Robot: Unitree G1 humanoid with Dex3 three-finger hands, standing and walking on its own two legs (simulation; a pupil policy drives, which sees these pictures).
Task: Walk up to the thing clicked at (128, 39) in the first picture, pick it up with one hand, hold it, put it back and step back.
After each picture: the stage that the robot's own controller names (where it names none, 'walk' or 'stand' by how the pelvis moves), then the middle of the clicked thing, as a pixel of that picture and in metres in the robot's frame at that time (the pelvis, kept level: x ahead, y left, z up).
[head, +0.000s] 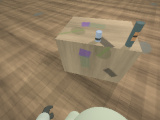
stand; (133, 35) +0.80 -0.36 +0.06
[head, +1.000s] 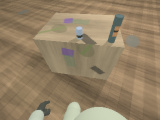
sink last; (114, 30) +0.77 -0.14 +0.10
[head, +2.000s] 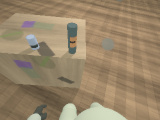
rise first; (72, 40) +0.56 +0.20 +0.09
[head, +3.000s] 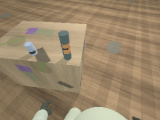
stand; (65, 47) +0.51 +0.25 +0.08
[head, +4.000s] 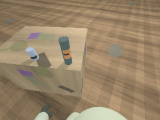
stand; (66, 52) +0.48 +0.24 +0.06
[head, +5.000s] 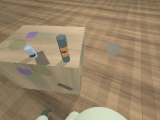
stand; (64, 50) +0.51 +0.26 +0.06
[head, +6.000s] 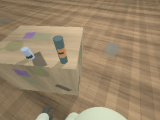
stand; (61, 51) +0.49 +0.28 +0.06
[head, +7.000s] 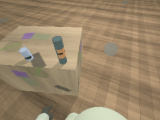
stand; (60, 51) +0.48 +0.29 +0.06
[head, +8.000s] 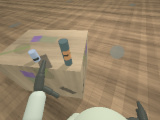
rise first; (66, 53) +0.47 +0.27 +0.06
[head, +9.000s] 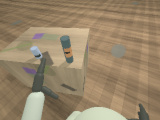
go down; (67, 50) +0.50 +0.27 +0.06
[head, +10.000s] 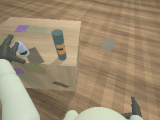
go down; (60, 47) +0.50 +0.25 +0.07
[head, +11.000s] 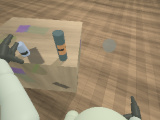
go down; (61, 47) +0.49 +0.25 +0.08
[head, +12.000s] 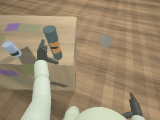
close in; (54, 45) +0.48 +0.27 +0.10
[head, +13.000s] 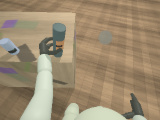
lift; (58, 43) +0.48 +0.23 +0.12
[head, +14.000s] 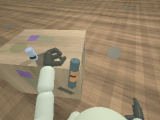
lift; (73, 74) +0.35 +0.17 -0.01
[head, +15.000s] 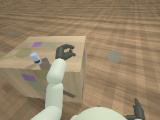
close; (95, 115) +0.30 -0.04 -0.73
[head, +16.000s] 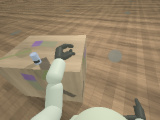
hold; out of the picture +0.23 -0.14 -0.74
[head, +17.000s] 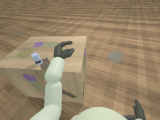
close; out of the picture +0.26 -0.10 -0.74
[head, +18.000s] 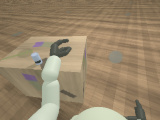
hold; (97, 117) +0.28 -0.06 -0.74
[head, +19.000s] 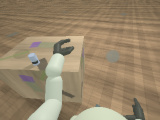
hold; (93, 114) +0.30 -0.03 -0.74
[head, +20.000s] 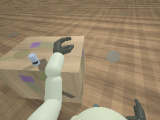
stand; (92, 113) +0.31 -0.01 -0.74
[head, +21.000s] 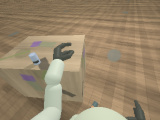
stand; (91, 110) +0.33 +0.02 -0.74
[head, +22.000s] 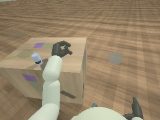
crouch; (90, 112) +0.34 +0.03 -0.74
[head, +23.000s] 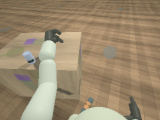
crouch; (86, 106) +0.34 +0.04 -0.74
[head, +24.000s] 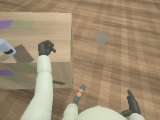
lower; (79, 93) +0.34 +0.04 -0.70
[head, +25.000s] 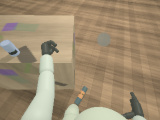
lower; (81, 95) +0.34 +0.04 -0.70
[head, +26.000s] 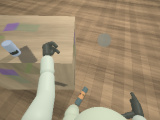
lower; (81, 95) +0.34 +0.04 -0.70
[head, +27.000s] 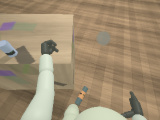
lower; (81, 95) +0.33 +0.03 -0.70
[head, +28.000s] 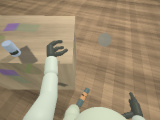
open; (83, 96) +0.33 +0.02 -0.70
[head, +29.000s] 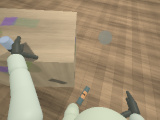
sink last; (83, 95) +0.31 +0.00 -0.70
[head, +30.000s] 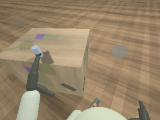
stand; (92, 106) +0.32 +0.01 -0.73
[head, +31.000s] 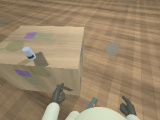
stand; (90, 106) +0.28 -0.03 -0.74
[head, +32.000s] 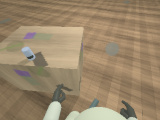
stand; (92, 107) +0.27 -0.04 -0.74
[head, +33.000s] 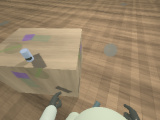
stand; (93, 110) +0.26 -0.07 -0.74
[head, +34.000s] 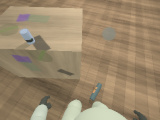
walk; (96, 91) +0.37 -0.14 -0.73
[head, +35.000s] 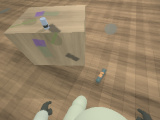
walk; (101, 75) +0.67 -0.13 -0.72
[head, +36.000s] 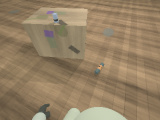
stand; (99, 68) +0.93 -0.17 -0.73
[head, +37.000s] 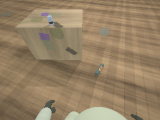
stand; (99, 69) +0.90 -0.17 -0.75
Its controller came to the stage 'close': yes
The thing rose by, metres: 0.00
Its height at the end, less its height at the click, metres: -0.81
